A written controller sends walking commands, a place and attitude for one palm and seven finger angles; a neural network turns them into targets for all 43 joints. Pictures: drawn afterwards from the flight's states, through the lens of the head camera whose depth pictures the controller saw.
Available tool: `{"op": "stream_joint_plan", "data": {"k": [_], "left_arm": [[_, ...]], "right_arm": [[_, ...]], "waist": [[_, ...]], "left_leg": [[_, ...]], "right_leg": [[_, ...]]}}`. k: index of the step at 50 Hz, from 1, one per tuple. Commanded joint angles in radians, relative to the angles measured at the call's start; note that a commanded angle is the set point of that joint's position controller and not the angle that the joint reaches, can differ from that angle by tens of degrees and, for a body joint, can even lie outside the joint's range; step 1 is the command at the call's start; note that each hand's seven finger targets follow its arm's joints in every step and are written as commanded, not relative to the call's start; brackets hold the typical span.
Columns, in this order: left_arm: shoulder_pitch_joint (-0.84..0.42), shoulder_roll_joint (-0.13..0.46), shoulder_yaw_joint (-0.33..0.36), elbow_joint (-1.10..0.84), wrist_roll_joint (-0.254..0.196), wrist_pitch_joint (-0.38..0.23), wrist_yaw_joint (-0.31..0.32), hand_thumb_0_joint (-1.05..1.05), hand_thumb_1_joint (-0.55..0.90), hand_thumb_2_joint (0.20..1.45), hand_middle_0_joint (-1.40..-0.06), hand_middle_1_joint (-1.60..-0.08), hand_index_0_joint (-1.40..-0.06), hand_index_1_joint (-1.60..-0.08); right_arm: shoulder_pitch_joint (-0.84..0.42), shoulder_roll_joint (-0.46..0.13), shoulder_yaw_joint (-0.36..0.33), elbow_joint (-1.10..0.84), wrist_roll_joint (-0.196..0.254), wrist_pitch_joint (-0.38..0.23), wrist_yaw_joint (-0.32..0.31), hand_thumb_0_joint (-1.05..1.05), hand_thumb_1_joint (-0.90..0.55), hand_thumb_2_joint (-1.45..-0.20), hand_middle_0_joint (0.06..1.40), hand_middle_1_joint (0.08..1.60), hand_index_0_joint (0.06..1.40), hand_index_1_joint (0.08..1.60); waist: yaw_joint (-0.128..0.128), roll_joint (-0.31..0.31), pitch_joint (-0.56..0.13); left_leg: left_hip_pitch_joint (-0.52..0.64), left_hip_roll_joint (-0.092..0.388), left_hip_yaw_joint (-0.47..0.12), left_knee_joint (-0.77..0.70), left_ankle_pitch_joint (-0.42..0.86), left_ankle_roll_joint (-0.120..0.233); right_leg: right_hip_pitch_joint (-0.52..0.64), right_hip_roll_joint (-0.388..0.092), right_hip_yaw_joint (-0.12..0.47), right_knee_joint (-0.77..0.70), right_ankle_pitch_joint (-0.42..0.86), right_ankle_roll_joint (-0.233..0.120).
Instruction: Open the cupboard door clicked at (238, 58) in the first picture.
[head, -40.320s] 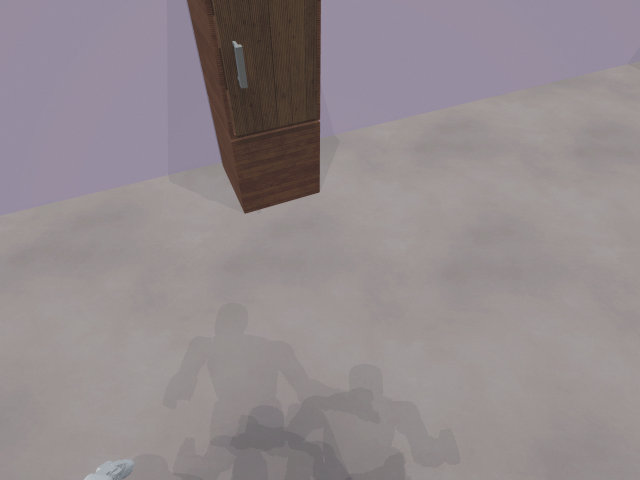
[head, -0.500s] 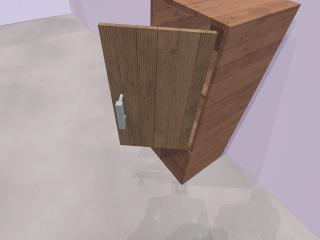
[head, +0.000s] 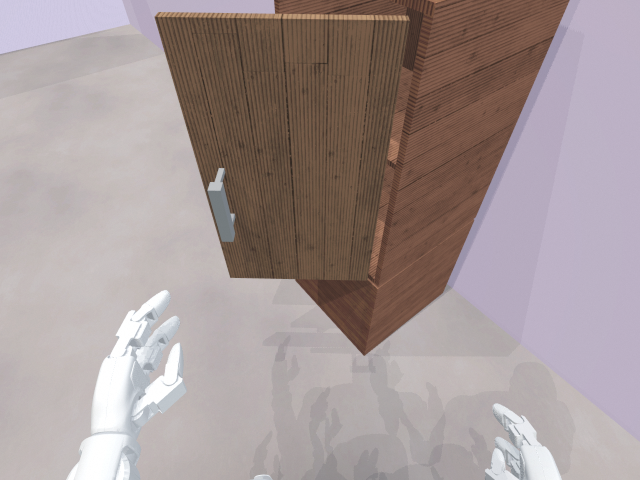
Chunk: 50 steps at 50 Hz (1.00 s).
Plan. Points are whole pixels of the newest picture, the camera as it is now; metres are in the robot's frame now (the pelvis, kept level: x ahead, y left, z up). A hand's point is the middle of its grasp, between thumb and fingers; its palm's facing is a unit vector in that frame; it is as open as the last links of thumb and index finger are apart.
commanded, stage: raise the hand with hooked fingers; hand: left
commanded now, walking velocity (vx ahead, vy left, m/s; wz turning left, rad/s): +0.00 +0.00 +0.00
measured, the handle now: (224, 205) +0.59 +0.19 -0.03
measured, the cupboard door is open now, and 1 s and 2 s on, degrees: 50 50 50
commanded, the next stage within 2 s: move the hooked fingers beside the handle in 1.82 s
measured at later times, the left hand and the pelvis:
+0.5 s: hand (182, 415) +0.22 +0.18 -0.04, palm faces -0.11 -0.99 +0.00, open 10.8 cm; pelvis -0.01 -0.03 -0.08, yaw +0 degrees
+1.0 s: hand (123, 386) +0.25 +0.26 -0.02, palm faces +0.03 -1.00 -0.06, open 13.5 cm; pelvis -0.01 +0.01 -0.07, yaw -1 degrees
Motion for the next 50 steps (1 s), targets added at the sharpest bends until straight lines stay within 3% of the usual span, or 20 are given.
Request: {"op": "stream_joint_plan", "data": {"k": [1,4,8,10,11,14,17,20,22,24,25,27,29,31,34,37,41,44,47,50], "left_arm": [[0.315,0.127,0.166,0.067,-0.077,-0.223,-0.266,0.0,0.55,0.75,-0.225,-0.525,-0.225,-0.525],[0.249,0.219,0.256,-0.084,-0.081,-0.201,-0.284,0.0,0.48,0.72,-0.23,-0.57,-0.23,-0.57],[0.121,0.222,0.268,-0.482,-0.125,-0.251,-0.223,0.0,0.387,0.68,-0.237,-0.63,-0.237,-0.63],[0.041,0.228,0.224,-0.626,-0.119,-0.304,-0.222,0.0,0.34,0.66,-0.24,-0.66,-0.24,-0.66],[0.047,0.183,0.171,-0.604,-0.119,-0.318,-0.235,0.0,0.317,0.65,-0.242,-0.675,-0.242,-0.675],[-0.056,0.149,0.096,-0.458,-0.137,-0.307,-0.327,0.0,0.247,0.62,-0.247,-0.72,-0.247,-0.72],[0.0,0.184,0.136,-0.249,-0.153,-0.174,-0.423,0.0,0.177,0.59,-0.252,-0.765,-0.252,-0.765],[0.068,0.257,0.254,-0.205,-0.197,0.004,-0.474,0.0,0.107,0.56,-0.257,-0.81,-0.257,-0.81],[0.093,0.314,0.347,-0.277,-0.217,0.067,-0.44,0.0,0.06,0.54,-0.26,-0.84,-0.26,-0.84],[0.11,0.335,0.42,-0.342,-0.226,0.062,-0.367,0.0,0.013,0.52,-0.263,-0.87,-0.263,-0.87],[0.111,0.311,0.412,-0.398,-0.22,0.035,-0.329,0.0,-0.01,0.51,-0.265,-0.885,-0.265,-0.885],[0.124,0.257,0.378,-0.407,-0.2,-0.026,-0.266,0.0,-0.057,0.49,-0.268,-0.915,-0.268,-0.915],[0.083,0.228,0.328,-0.347,-0.175,-0.074,-0.244,0.0,-0.103,0.47,-0.272,-0.945,-0.272,-0.945],[0.032,0.212,0.28,-0.239,-0.149,-0.104,-0.264,0.0,-0.15,0.45,-0.275,-0.975,-0.275,-0.975],[-0.055,0.225,0.226,-0.154,-0.156,-0.118,-0.348,0.0,-0.22,0.42,-0.28,-1.02,-0.28,-1.02],[-0.109,0.315,0.288,-0.218,-0.183,-0.119,-0.402,0.0,-0.29,0.39,-0.285,-1.065,-0.285,-1.065],[-0.126,0.382,0.373,-0.333,-0.212,-0.132,-0.379,0.0,-0.383,0.35,-0.292,-1.125,-0.292,-1.125],[-0.106,0.373,0.399,-0.278,-0.21,-0.116,-0.333,0.0,-0.453,0.32,-0.297,-1.17,-0.297,-1.17],[-0.107,0.326,0.349,-0.189,-0.182,-0.065,-0.325,0.0,-0.5,0.3,-0.3,-1.2,-0.3,-1.2],[-0.16,0.322,0.312,-0.13,-0.165,-0.006,-0.359,0.0,-0.5,0.3,-0.3,-1.2,-0.3,-1.2]], "right_arm": [[-0.132,-0.13,-0.081,-0.257,0.009,-0.041,0.039,0.0,-0.9,-0.9,0.2,0.3,0.2,0.3],[-0.14,-0.117,-0.085,-0.318,0.009,-0.005,0.034,0.0,-0.9,-0.9,0.2,0.3,0.2,0.3],[-0.113,-0.075,-0.082,-0.335,0.005,0.013,0.014,0.0,-0.9,-0.9,0.2,0.3,0.2,0.3],[-0.079,-0.075,-0.075,-0.3,-0.009,0.012,-0.003,0.0,-0.9,-0.9,0.2,0.3,0.2,0.3],[-0.077,-0.072,-0.071,-0.277,-0.009,0.006,-0.009,0.0,-0.9,-0.9,0.2,0.3,0.2,0.3],[-0.059,-0.105,-0.05,-0.228,-0.002,-0.017,-0.029,0.0,-0.9,-0.9,0.2,0.3,0.2,0.3],[-0.062,-0.129,-0.053,-0.232,0.027,-0.023,-0.05,0.0,-0.9,-0.9,0.2,0.3,0.2,0.3],[-0.084,-0.131,-0.051,-0.283,0.047,-0.009,-0.059,0.0,-0.9,-0.9,0.2,0.3,0.2,0.3],[-0.098,-0.114,-0.051,-0.312,0.044,0.008,-0.058,0.0,-0.9,-0.9,0.2,0.3,0.2,0.3],[-0.105,-0.082,-0.054,-0.317,0.035,0.017,-0.053,0.0,-0.9,-0.9,0.2,0.3,0.2,0.3],[-0.095,-0.066,-0.052,-0.319,0.03,0.017,-0.048,0.0,-0.9,-0.9,0.2,0.3,0.2,0.3],[-0.089,-0.051,-0.059,-0.286,0.025,0.016,-0.041,0.0,-0.9,-0.9,0.2,0.3,0.2,0.3],[-0.083,-0.062,-0.058,-0.262,0.018,0.02,-0.034,0.0,-0.9,-0.9,0.2,0.3,0.2,0.3],[-0.061,-0.089,-0.059,-0.24,0.019,0.025,-0.033,0.0,-0.9,-0.9,0.2,0.3,0.2,0.3],[-0.035,-0.132,-0.053,-0.254,0.032,0.017,-0.045,0.0,-0.9,-0.9,0.2,0.3,0.2,0.3],[-0.01,-0.154,-0.05,-0.276,0.04,-0.001,-0.059,0.0,-0.9,-0.9,0.2,0.3,0.2,0.3],[-0.008,-0.147,-0.045,-0.286,0.033,-0.018,-0.059,0.0,-0.9,-0.9,0.2,0.3,0.2,0.3],[-0.011,-0.144,-0.043,-0.278,0.027,-0.008,-0.049,0.0,-0.9,-0.9,0.2,0.3,0.2,0.3],[-0.01,-0.154,-0.039,-0.281,0.028,0.013,-0.037,0.0,-0.9,-0.9,0.2,0.3,0.2,0.3],[0.009,-0.174,-0.037,-0.298,0.033,0.028,-0.035,0.0,-0.9,-0.9,0.2,0.3,0.2,0.3]], "waist": [[0.119,-0.144,-0.066],[0.152,0.023,-0.195],[0.107,0.198,-0.352],[0.06,0.199,-0.387],[0.03,0.19,-0.34],[-0.057,0.091,-0.186],[-0.043,-0.055,-0.184],[0.043,-0.058,-0.319],[0.09,-0.04,-0.398],[0.127,-0.039,-0.444],[0.128,-0.019,-0.454],[0.115,0.008,-0.393],[0.078,-0.002,-0.302],[0.025,-0.036,-0.212],[-0.004,-0.036,-0.142],[0.026,0.028,-0.271],[0.066,0.109,-0.375],[0.072,0.122,-0.334],[0.052,0.141,-0.267],[0.027,0.104,-0.247]], "left_leg": [[-0.167,-0.04,-0.049,0.118,-0.035,-0.046],[-0.204,-0.037,-0.034,0.182,0.002,-0.029],[-0.112,-0.002,-0.058,0.257,0.106,-0.007],[-0.101,0.012,-0.083,0.309,0.149,0.004],[-0.12,0.016,-0.088,0.332,0.139,0.006],[-0.255,0.027,-0.116,0.403,0.022,0.009],[-0.349,0.022,-0.109,0.4,-0.066,0.013],[-0.326,0.004,-0.092,0.365,-0.007,0.016],[-0.285,0.003,-0.094,0.331,0.053,0.012],[-0.261,0.01,-0.105,0.314,0.114,0.005],[-0.241,0.012,-0.103,0.301,0.14,0.003],[-0.21,0.016,-0.097,0.28,0.138,-0.003],[-0.241,0.019,-0.104,0.288,0.092,-0.006],[-0.295,0.018,-0.105,0.3,-0.004,-0.004],[-0.336,0.015,-0.104,0.303,-0.117,0.006],[-0.267,0.013,-0.103,0.274,-0.107,0.012],[-0.151,0.019,-0.122,0.233,-0.018,0.007],[-0.143,0.02,-0.139,0.206,-0.028,-0.004],[-0.143,0.021,-0.151,0.173,-0.084,-0.012],[-0.138,0.026,-0.163,0.154,-0.114,-0.012]], "right_leg": [[-0.119,0.023,0.046,-0.007,-0.061,-0.035],[-0.132,0.031,0.075,0.096,0.02,-0.034],[-0.16,0.046,0.098,0.137,0.153,-0.026],[-0.215,0.058,0.098,0.17,0.2,-0.026],[-0.26,0.058,0.099,0.165,0.195,-0.022],[-0.379,0.071,0.107,0.151,0.064,-0.012],[-0.347,0.06,0.138,0.089,-0.073,0.004],[-0.195,0.038,0.156,0.071,-0.017,0.015],[-0.093,0.02,0.158,0.078,0.086,0.028],[-0.047,0.025,0.137,0.117,0.201,0.029],[-0.05,0.027,0.119,0.132,0.244,0.025],[-0.129,0.04,0.082,0.143,0.223,0.016],[-0.214,0.051,0.065,0.153,0.141,0.009],[-0.315,0.054,0.065,0.136,-0.004,0.01],[-0.391,0.056,0.092,0.096,-0.203,-0.003],[-0.33,0.054,0.089,0.098,-0.184,-0.012],[-0.298,0.07,0.04,0.145,-0.053,-0.023],[-0.323,0.081,0.003,0.165,-0.042,-0.027],[-0.367,0.076,-0.021,0.162,-0.051,-0.022],[-0.388,0.081,-0.03,0.153,-0.051,-0.018]]}}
